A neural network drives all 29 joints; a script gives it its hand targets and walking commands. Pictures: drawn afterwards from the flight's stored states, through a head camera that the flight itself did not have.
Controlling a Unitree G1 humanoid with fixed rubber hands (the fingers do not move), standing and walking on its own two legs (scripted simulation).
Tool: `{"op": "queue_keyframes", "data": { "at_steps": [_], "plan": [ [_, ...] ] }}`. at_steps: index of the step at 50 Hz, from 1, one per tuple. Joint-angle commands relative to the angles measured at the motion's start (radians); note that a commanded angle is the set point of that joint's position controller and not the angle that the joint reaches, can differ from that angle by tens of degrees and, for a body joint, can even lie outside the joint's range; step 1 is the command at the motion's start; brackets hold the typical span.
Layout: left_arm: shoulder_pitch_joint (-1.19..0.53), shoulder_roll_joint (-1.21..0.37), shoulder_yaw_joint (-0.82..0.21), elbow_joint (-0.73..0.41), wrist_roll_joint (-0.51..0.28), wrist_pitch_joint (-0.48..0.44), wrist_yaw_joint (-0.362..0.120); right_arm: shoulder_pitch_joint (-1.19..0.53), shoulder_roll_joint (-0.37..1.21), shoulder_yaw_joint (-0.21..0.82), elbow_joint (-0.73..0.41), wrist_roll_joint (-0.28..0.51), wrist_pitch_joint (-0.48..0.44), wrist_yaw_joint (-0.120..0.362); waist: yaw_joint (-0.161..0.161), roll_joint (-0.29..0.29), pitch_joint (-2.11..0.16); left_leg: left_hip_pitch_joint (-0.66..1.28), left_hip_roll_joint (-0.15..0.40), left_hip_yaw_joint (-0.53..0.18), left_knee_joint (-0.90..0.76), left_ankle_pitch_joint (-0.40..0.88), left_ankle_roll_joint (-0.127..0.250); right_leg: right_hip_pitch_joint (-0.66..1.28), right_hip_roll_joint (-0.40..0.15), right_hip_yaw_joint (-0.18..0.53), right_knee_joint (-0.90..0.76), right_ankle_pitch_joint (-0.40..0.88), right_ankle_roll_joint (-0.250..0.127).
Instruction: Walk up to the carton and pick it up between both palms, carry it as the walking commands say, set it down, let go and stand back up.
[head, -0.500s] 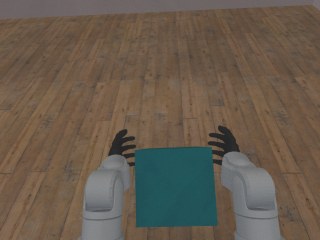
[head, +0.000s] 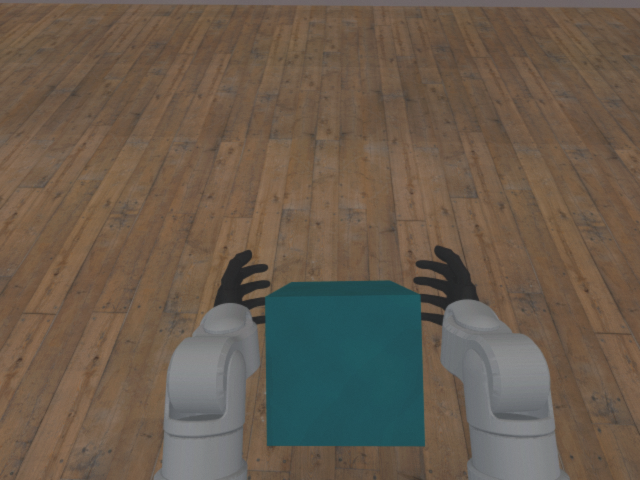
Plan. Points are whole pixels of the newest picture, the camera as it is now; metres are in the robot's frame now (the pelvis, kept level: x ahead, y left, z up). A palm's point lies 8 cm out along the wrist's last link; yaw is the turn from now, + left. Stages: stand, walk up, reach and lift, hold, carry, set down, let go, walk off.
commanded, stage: carry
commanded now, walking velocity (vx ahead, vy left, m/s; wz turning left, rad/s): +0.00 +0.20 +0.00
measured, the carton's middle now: (342, 344) +0.31 -0.01 -0.04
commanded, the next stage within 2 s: none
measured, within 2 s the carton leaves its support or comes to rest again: neither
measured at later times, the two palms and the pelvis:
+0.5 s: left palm (113, 340) +0.26 +0.24 +0.09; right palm (353, 343) +0.25 -0.01 +0.10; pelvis -0.03 +0.13 +0.00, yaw -1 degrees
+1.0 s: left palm out of the picture +0.22 +0.38 +0.09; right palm (211, 388) +0.21 +0.13 +0.10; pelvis -0.07 +0.27 +0.00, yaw -1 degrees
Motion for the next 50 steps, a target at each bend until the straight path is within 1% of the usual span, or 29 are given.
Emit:
{"op": "queue_keyframes", "data": {
  "at_steps": [1, 2, 5, 10, 11, 12, 13, 14, 16, 18, 21, 23, 24, 25, 26, 27, 29, 31, 35, 36, 37, 38, 39, 41, 43, 46, 48, 49, 50],
  "plan": [
    [-0.294, -1.036, -0.488, -0.13, -0.302, -0.017, -0.199, -0.264, 1.048, 0.471, -0.094, 0.313, -0.024, 0.229, 0.024, 0.317, -0.391, 0.367, 0.301, -0.328, -0.173, 0.59, 0.186, -0.11, 0.129, -0.054, 0.357, -0.278, -0.031],
    [-0.318, -1.051, -0.498, -0.129, -0.316, -0.017, -0.205, -0.278, 1.055, 0.461, -0.095, 0.304, -0.028, 0.231, 0.027, 0.254, -0.379, 0.335, 0.279, -0.273, -0.158, 0.541, 0.183, -0.105, 0.121, -0.04, 0.404, -0.225, -0.04],
    [-0.369, -1.091, -0.53, -0.145, -0.362, -0.023, -0.219, -0.299, 1.062, 0.442, -0.12, 0.283, -0.042, 0.229, 0.033, 0.225, -0.365, 0.301, 0.209, -0.173, -0.174, 0.381, 0.159, -0.06, 0.117, -0.058, 0.277, -0.113, -0.047],
    [-0.319, -1.069, -0.491, -0.106, -0.35, -0.014, -0.219, -0.265, 1.047, 0.451, -0.094, 0.266, -0.033, 0.209, 0.037, 0.173, -0.39, 0.288, 0.202, -0.195, -0.138, 0.327, 0.154, 0.149, 0.104, -0.043, -0.22, 0.019, -0.082],
    [-0.301, -1.058, -0.471, -0.081, -0.342, -0.009, -0.221, -0.254, 1.041, 0.453, -0.067, 0.26, -0.027, 0.206, 0.045, 0.121, -0.367, 0.178, 0.178, -0.183, -0.097, 0.267, 0.109, 0.259, 0.038, 0.038, -0.351, 0.109, -0.097],
    [-0.284, -1.035, -0.445, -0.055, -0.334, -0.005, -0.225, -0.256, 1.046, 0.457, -0.052, 0.257, -0.022, 0.201, 0.048, -0.061, -0.344, -0.015, 0.102, -0.136, 0.038, 0.096, 0.042, 0.394, -0.145, 0.273, -0.427, 0.148, -0.132],
    [-0.276, -1.031, -0.429, -0.025, -0.319, -0.013, -0.223, -0.294, 1.02, 0.479, -0.101, 0.26, -0.015, 0.204, 0.044, -0.329, -0.295, -0.221, 0.001, -0.058, 0.185, -0.197, -0.028, 0.41, -0.358, 0.518, -0.407, 0.5, -0.262],
    [-0.301, -1.042, -0.434, -0.046, -0.329, -0.012, -0.228, -0.345, 1.035, 0.476, -0.106, 0.268, -0.016, 0.203, 0.047, -0.249, -0.262, -0.248, 0.013, -0.121, 0.396, -0.279, -0.04, 0.39, -0.367, 0.457, -0.382, 0.697, -0.318],
    [-0.314, -1.055, -0.43, -0.074, -0.321, -0.018, -0.23, -0.383, 1.07, 0.503, -0.103, 0.296, -0.023, 0.211, 0.043, -0.104, -0.261, -0.201, 0.036, -0.158, 0.438, -0.195, -0.035, 0.353, -0.26, 0.252, -0.342, 0.686, -0.241],
    [-0.333, -1.059, -0.428, -0.099, -0.32, -0.032, -0.228, -0.377, 1.088, 0.512, -0.106, 0.315, -0.031, 0.216, 0.037, -0.151, -0.268, -0.14, 0.035, -0.084, 0.283, -0.144, -0.037, 0.372, -0.156, 0.088, -0.28, 0.786, -0.178],
    [-0.297, -1.046, -0.428, -0.116, -0.301, -0.039, -0.212, -0.376, 1.08, 0.521, -0.13, 0.339, -0.034, 0.218, 0.049, -0.197, -0.318, -0.025, -0.01, -0.001, 0.074, -0.148, -0.039, 0.37, -0.137, 0.055, -0.227, 0.807, -0.158],
    [-0.264, -1.03, -0.435, -0.106, -0.29, -0.033, -0.201, -0.33, 1.066, 0.512, -0.112, 0.334, -0.025, 0.219, 0.034, -0.154, -0.352, 0.114, -0.035, 0.069, -0.204, 0.023, -0.04, 0.352, -0.091, 0.009, -0.138, 0.688, -0.108],
    [-0.25, -1.024, -0.442, -0.101, -0.285, -0.031, -0.198, -0.31, 1.057, 0.504, -0.103, 0.327, -0.021, 0.22, 0.039, -0.1, -0.389, 0.245, 0.007, 0.036, -0.228, 0.107, -0.023, 0.276, -0.065, -0.008, -0.088, 0.555, -0.077],
    [-0.238, -1.02, -0.447, -0.098, -0.28, -0.028, -0.195, -0.297, 1.036, 0.493, -0.095, 0.322, -0.017, 0.223, 0.045, 0.033, -0.397, 0.372, 0.139, -0.095, -0.203, 0.408, 0.008, 0.128, -0.018, -0.05, 0.006, 0.277, -0.044],
    [-0.28, -1.008, -0.475, -0.138, -0.296, -0.019, -0.195, -0.286, 1.025, 0.47, -0.073, 0.315, -0.02, 0.223, 0.033, 0.365, -0.412, 0.399, 0.315, -0.331, -0.188, 0.69, 0.114, -0.039, 0.102, -0.125, 0.13, -0.16, 0.002],
    [-0.289, -1.035, -0.482, -0.119, -0.298, -0.015, -0.197, -0.266, 1.05, 0.469, -0.074, 0.316, -0.02, 0.227, 0.025, 0.361, -0.413, 0.423, 0.305, -0.304, -0.16, 0.744, 0.172, -0.067, 0.131, -0.079, 0.281, -0.31, -0.017],
    [-0.345, -1.072, -0.507, -0.133, -0.334, -0.02, -0.214, -0.285, 1.068, 0.449, -0.088, 0.295, -0.033, 0.23, 0.028, 0.262, -0.396, 0.37, 0.265, -0.217, -0.136, 0.614, 0.173, -0.071, 0.116, -0.051, 0.346, -0.223, -0.039],
    [-0.388, -1.1, -0.533, -0.151, -0.372, -0.026, -0.226, -0.295, 1.072, 0.433, -0.106, 0.275, -0.045, 0.228, 0.032, 0.247, -0.384, 0.315, 0.213, -0.157, -0.154, 0.431, 0.15, -0.026, 0.115, -0.064, 0.23, -0.126, -0.052],
    [-0.364, -1.096, -0.514, -0.132, -0.373, -0.026, -0.229, -0.285, 1.061, 0.443, -0.109, 0.264, -0.048, 0.212, 0.038, 0.187, -0.39, 0.26, 0.197, -0.172, -0.12, 0.306, 0.144, 0.149, 0.098, -0.036, -0.18, 0.017, -0.089],
    [-0.335, -1.085, -0.494, -0.103, -0.362, -0.022, -0.231, -0.27, 1.053, 0.447, -0.084, 0.257, -0.042, 0.208, 0.048, 0.124, -0.365, 0.165, 0.174, -0.158, -0.074, 0.239, 0.105, 0.245, 0.043, 0.033, -0.332, 0.109, -0.103],
    [-0.306, -1.058, -0.466, -0.071, -0.35, -0.017, -0.233, -0.265, 1.054, 0.454, -0.066, 0.255, -0.036, 0.203, 0.051, -0.054, -0.346, -0.019, 0.097, -0.119, 0.061, 0.072, 0.041, 0.377, -0.133, 0.266, -0.414, 0.157, -0.134],
    [-0.293, -1.049, -0.448, -0.042, -0.333, -0.024, -0.23, -0.289, 1.025, 0.472, -0.108, 0.256, -0.028, 0.206, 0.043, -0.328, -0.305, -0.224, -0.003, -0.048, 0.229, -0.233, -0.026, 0.391, -0.359, 0.534, -0.412, 0.496, -0.269],
    [-0.312, -1.054, -0.45, -0.063, -0.34, -0.022, -0.231, -0.336, 1.037, 0.473, -0.114, 0.267, -0.027, 0.205, 0.045, -0.25, -0.28, -0.243, 0.018, -0.131, 0.424, -0.293, -0.039, 0.379, -0.364, 0.475, -0.38, 0.709, -0.323],
    [-0.314, -1.056, -0.437, -0.077, -0.324, -0.026, -0.233, -0.371, 1.066, 0.5, -0.101, 0.295, -0.029, 0.214, 0.042, -0.123, -0.286, -0.186, 0.042, -0.153, 0.443, -0.205, -0.033, 0.344, -0.257, 0.256, -0.335, 0.678, -0.241],
    [-0.331, -1.061, -0.431, -0.102, -0.32, -0.039, -0.231, -0.374, 1.083, 0.512, -0.111, 0.315, -0.036, 0.22, 0.038, -0.165, -0.28, -0.114, 0.04, -0.08, 0.269, -0.155, -0.035, 0.346, -0.156, 0.093, -0.282, 0.741, -0.177],
    [-0.294, -1.044, -0.429, -0.109, -0.296, -0.041, -0.213, -0.364, 1.074, 0.515, -0.121, 0.334, -0.036, 0.221, 0.045, -0.192, -0.324, 0.007, -0.012, 0.007, 0.027, -0.136, -0.033, 0.345, -0.133, 0.055, -0.222, 0.741, -0.155],
    [-0.259, -1.029, -0.436, -0.092, -0.284, -0.035, -0.202, -0.322, 1.06, 0.505, -0.101, 0.327, -0.027, 0.221, 0.036, -0.127, -0.366, 0.178, -0.024, 0.059, -0.228, 0.047, -0.031, 0.304, -0.078, 0.009, -0.134, 0.576, -0.099],
    [-0.249, -1.025, -0.442, -0.087, -0.28, -0.032, -0.198, -0.307, 1.045, 0.495, -0.091, 0.32, -0.022, 0.223, 0.04, -0.036, -0.383, 0.305, 0.063, -0.024, -0.235, 0.169, -0.008, 0.195, -0.045, -0.026, -0.051, 0.396, -0.068],
    [-0.253, -1.017, -0.456, -0.112, -0.284, -0.026, -0.197, -0.299, 1.02, 0.48, -0.083, 0.313, -0.021, 0.225, 0.039, 0.259, -0.39, 0.355, 0.282, -0.282, -0.207, 0.543, 0.078, 0.002, 0.061, -0.108, 0.081, -0.018, -0.014]
  ]
}}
